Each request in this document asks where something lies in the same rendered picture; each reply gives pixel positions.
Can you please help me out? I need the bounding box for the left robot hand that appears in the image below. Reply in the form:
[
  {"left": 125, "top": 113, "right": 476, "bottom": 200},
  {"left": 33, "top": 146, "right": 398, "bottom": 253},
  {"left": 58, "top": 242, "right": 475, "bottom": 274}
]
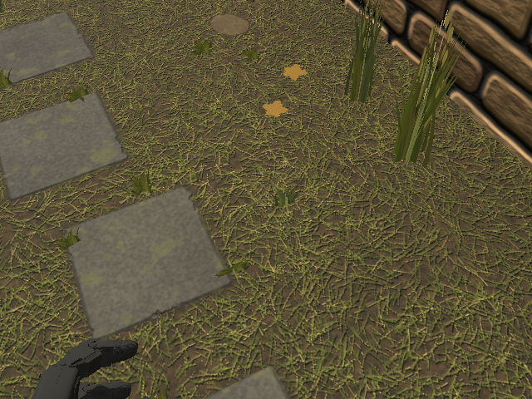
[{"left": 32, "top": 338, "right": 151, "bottom": 399}]

